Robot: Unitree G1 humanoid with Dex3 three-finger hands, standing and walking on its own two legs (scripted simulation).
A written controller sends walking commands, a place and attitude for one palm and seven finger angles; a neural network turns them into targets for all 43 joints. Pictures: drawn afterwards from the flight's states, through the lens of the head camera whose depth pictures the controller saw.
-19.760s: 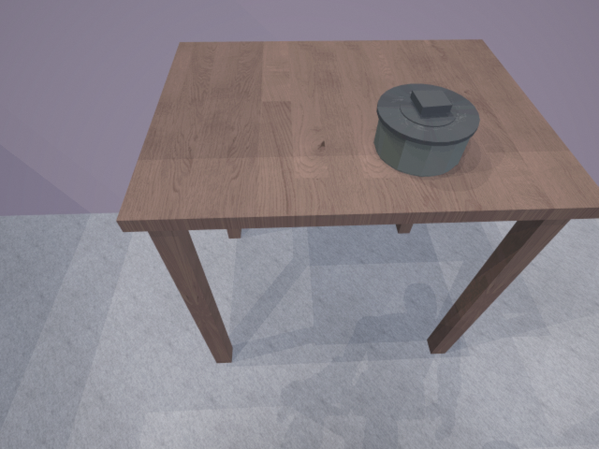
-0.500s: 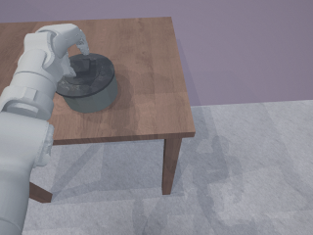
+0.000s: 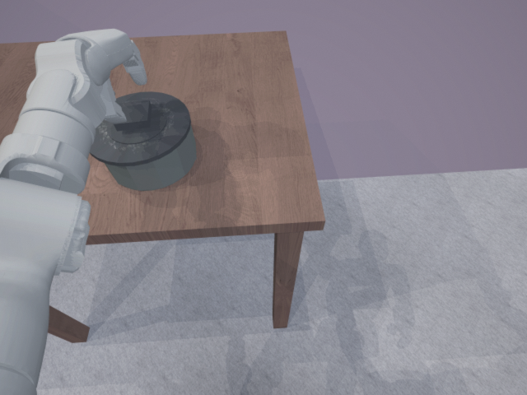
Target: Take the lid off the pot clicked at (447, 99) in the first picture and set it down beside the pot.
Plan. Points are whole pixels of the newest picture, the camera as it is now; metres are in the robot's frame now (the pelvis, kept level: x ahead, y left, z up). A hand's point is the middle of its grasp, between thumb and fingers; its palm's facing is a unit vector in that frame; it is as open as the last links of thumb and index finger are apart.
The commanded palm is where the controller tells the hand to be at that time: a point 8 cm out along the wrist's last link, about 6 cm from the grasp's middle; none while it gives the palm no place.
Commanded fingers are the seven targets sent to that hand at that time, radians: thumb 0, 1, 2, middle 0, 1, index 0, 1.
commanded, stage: raise the hand to come down again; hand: left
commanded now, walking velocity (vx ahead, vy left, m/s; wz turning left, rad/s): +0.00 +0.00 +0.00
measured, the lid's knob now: (133, 115) +0.54 +0.18 +0.13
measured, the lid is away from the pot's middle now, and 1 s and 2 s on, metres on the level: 0.00 0.00 0.00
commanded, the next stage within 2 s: move the open hand above the knob in 0.26 s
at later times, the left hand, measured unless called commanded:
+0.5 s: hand (108, 92) +0.51 +0.19 +0.19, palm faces -0.32 -0.04 -0.95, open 10.4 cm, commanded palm +0.50 +0.19 +0.26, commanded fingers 0.00 -0.17 1.11 -0.61 -0.49 -0.61 -0.49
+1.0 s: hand (115, 89) +0.51 +0.17 +0.20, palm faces -0.30 -0.04 -0.95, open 10.4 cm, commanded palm +0.50 +0.19 +0.26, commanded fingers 0.00 -0.17 1.11 -0.61 -0.49 -0.61 -0.49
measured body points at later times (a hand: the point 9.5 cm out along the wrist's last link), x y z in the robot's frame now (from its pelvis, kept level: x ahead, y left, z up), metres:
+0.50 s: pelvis +0.00 +0.00 +0.00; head +0.06 -0.01 +0.45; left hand +0.52 +0.19 +0.25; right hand +0.05 -0.27 -0.14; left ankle +0.01 +0.14 -0.73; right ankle -0.04 -0.15 -0.73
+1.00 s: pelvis +0.00 +0.00 +0.00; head +0.06 -0.02 +0.45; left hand +0.52 +0.17 +0.25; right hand +0.05 -0.27 -0.14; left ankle +0.01 +0.14 -0.73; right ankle -0.04 -0.15 -0.73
